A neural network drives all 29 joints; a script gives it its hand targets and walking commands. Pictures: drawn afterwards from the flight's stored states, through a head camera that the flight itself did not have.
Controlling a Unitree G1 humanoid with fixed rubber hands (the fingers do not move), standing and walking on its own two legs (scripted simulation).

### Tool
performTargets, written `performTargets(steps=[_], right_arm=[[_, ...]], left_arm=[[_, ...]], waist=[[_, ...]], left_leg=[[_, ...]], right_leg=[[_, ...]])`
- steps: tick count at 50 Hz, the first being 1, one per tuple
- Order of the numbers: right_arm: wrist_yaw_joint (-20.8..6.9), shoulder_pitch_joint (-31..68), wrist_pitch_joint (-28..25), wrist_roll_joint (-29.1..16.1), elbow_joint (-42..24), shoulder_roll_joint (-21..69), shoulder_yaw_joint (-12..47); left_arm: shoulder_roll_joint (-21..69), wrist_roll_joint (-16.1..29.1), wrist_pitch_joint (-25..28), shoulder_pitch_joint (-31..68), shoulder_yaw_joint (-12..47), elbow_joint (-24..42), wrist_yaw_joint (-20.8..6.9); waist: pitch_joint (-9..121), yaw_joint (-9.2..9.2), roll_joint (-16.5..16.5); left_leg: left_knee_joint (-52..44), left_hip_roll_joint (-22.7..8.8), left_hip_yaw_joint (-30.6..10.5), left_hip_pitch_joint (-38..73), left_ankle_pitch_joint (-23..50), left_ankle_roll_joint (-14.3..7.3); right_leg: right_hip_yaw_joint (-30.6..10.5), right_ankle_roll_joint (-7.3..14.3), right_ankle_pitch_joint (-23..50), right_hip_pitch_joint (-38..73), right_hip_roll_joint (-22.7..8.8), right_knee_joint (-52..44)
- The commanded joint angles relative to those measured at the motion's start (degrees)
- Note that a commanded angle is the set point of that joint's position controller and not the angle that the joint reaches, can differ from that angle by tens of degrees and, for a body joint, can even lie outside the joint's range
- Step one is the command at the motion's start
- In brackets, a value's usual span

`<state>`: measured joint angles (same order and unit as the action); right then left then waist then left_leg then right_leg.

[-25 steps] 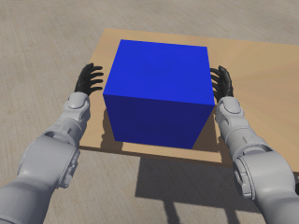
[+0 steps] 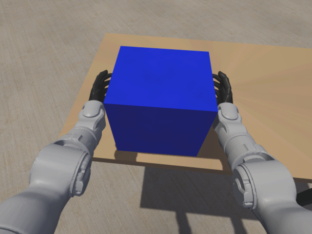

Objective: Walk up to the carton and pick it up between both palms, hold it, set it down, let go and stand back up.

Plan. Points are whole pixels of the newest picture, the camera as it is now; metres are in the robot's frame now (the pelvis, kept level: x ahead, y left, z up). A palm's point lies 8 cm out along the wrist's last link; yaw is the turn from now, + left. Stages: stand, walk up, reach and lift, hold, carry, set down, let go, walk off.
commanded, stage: reach and lift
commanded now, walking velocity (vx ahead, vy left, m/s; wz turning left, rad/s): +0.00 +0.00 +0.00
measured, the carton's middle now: (160, 104) +0.46 -0.04 +0.04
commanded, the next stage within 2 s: none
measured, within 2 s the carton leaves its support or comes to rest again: leaves its support in 1.44 s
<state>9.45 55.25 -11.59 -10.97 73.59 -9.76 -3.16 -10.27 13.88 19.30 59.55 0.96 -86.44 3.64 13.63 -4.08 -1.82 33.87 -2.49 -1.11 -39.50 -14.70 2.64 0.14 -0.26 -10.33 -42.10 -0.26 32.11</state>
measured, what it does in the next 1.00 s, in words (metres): stands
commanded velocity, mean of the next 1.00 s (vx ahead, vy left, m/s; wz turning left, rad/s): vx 0.00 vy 0.00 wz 0.00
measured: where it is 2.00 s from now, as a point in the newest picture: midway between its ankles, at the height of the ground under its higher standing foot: outside the picture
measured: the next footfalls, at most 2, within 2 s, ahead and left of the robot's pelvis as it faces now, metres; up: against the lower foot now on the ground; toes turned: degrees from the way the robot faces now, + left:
none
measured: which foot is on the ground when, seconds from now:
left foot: down 0.00-1.00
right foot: down 0.00-1.00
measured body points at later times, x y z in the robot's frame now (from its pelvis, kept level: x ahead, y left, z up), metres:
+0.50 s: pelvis +0.03 +0.01 +0.03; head +0.09 +0.00 +0.47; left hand +0.46 +0.14 +0.07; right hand +0.43 -0.20 +0.07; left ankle +0.00 +0.15 -0.72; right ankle +0.04 -0.12 -0.72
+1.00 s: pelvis +0.03 +0.01 +0.03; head +0.09 +0.01 +0.47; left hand +0.46 +0.14 +0.07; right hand +0.43 -0.20 +0.08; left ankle +0.00 +0.15 -0.72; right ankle +0.04 -0.12 -0.72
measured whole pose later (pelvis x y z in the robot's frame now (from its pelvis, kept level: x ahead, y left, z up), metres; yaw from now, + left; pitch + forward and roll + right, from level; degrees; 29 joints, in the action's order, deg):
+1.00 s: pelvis +0.03 +0.01 +0.03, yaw -1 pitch +9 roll -1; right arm 4.0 39.6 -18.5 18.5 56.3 0.1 -30.0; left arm -0.4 -16.2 15.8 43.1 -25.3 -61.5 0.5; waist 1.7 -2.9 -1.2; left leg 18.9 -3.1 1.3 -15.6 -11.9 1.8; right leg 0.3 -1.0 -6.0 -17.5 -0.2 14.8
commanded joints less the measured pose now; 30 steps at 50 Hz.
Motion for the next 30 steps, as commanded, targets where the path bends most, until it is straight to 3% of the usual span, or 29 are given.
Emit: performTargets(steps=[1,4,5,6,8,10,11,13,15,16,19,21,23,25,27,30], right_arm=[[-1.7,25.3,-2.9,3.0,-10.7,1.7,-0.2],[-2.5,22.9,-3.4,3.4,-7.9,4.3,-0.9],[-2.9,23.6,-3.8,4.5,-8.2,6.1,-2.5],[-3.5,23.1,-4.4,6.4,-9.7,7.5,-3.6],[-4.4,22.3,-4.5,10.7,-10.8,11.9,-6.7],[-6.4,19.8,-5.0,15.8,-10.5,17.8,-8.5],[-7.5,20.8,-5.9,18.3,-12.4,22.7,-8.5],[-10.8,21.4,-6.2,25.1,-13.0,36.6,-8.6],[-13.2,17.0,-6.3,30.9,-14.0,40.7,-10.4],[-13.6,14.9,-6.1,33.0,-14.5,39.7,-11.7],[-14.9,11.4,-5.5,34.8,-15.6,40.1,-11.9],[-15.3,10.3,-5.9,34.6,-17.5,41.6,-10.2],[-15.7,9.0,-5.8,34.9,-15.7,40.2,-11.0],[-15.9,8.3,-6.1,36.0,-14.9,39.1,-11.1],[-15.8,8.0,-6.2,35.6,-16.2,38.8,-10.8],[-15.5,7.2,-7.0,35.3,-16.1,40.0,-8.8]], left_arm=[[-4.3,-2.7,3.8,28.1,-1.6,9.8,-0.1],[-0.3,-4.9,3.6,26.2,-2.6,10.6,-0.3],[2.2,-6.2,3.7,27.4,-3.0,12.4,-0.8],[3.8,-7.7,3.9,26.3,-4.4,13.1,-1.1],[6.8,-11.4,4.2,27.5,-7.2,15.5,-1.9],[10.9,-16.0,4.5,25.6,-10.6,14.8,-3.7],[14.8,-17.2,5.4,26.8,-11.1,15.9,-4.9],[27.8,-21.6,5.9,26.7,-10.8,13.8,-8.8],[32.4,-25.5,5.9,23.6,-12.7,13.0,-11.0],[30.8,-26.8,5.4,20.7,-14.7,11.6,-11.3],[30.4,-30.0,3.5,16.4,-17.5,12.5,-11.1],[31.4,-30.6,2.8,15.9,-16.2,16.9,-10.5],[31.7,-31.3,1.8,14.5,-15.5,17.5,-9.5],[33.3,-31.2,1.0,13.1,-15.3,18.8,-9.1],[32.7,-32.1,0.4,11.5,-16.0,19.6,-8.9],[33.2,-31.9,-0.1,11.1,-14.6,22.7,-8.7]], waist=[[34.1,0.41,1.2],[29.3,0.9,0.1],[30.3,0.47,-2.5],[32.3,0.47,-2.1],[32.4,0.17,-2.8],[28.8,0.76,-1.1],[28.1,0.26,1.2],[26.3,-0.81,1.1],[22.5,-0.56,0.6],[18.6,-0.24,2.5],[14.5,1.06,3.2],[16.6,2.06,1.9],[14.1,1.81,-1.0],[11.5,1.12,0.3],[10.7,2.49,1.5],[12.9,2.15,1.3]], left_leg=[[-1.6,3.5,3.0,11.4,16.4,1.2],[-1.4,3.0,3.0,17.4,21.1,2.1],[-1.8,2.7,2.8,19.0,20.9,2.7],[-1.6,2.9,2.9,19.2,20.3,2.6],[-3.2,3.3,3.1,17.9,19.7,2.0],[-5.6,3.5,3.8,17.8,20.7,1.1],[-6.5,3.8,4.3,17.9,21.6,1.1],[-9.6,4.0,4.5,16.5,17.7,0.4],[-12.4,3.9,4.5,18.4,16.7,0.4],[-13.4,3.7,4.7,17.8,15.3,0.1],[-15.8,3.3,5.5,18.4,14.5,-1.1],[-15.7,2.9,6.1,21.3,17.0,-0.9],[-15.1,2.2,6.5,25.7,19.9,0.9],[-14.5,1.8,6.2,28.4,22.1,1.2],[-14.6,2.1,6.8,27.5,20.9,0.2],[-13.8,2.0,7.0,28.4,24.4,0.6]], right_leg=[[2.0,-0.8,17.7,22.4,0.8,-1.1],[2.5,-0.7,18.7,21.9,1.4,-2.5],[2.5,0.1,17.5,21.5,1.2,-3.5],[2.9,0.3,16.5,22.3,1.3,-3.8],[2.3,0.2,16.7,23.6,0.8,-4.9],[2.2,-0.4,21.6,29.5,0.4,-5.7],[2.8,-1.0,25.4,32.1,0.4,-5.8],[2.4,-1.1,26.2,38.8,-0.6,-7.4],[2.8,-0.8,27.9,42.5,-0.4,-8.9],[3.9,-1.1,27.5,43.5,-0.2,-9.4],[3.8,-1.4,25.2,43.3,-0.1,-10.3],[4.4,-1.1,26.2,43.1,0.4,-10.7],[5.5,-0.5,23.8,40.9,0.8,-11.9],[5.2,-0.9,23.3,38.3,1.5,-12.6],[4.9,-0.9,22.8,38.3,1.0,-13.0],[4.9,-1.2,27.9,41.2,1.2,-11.7]])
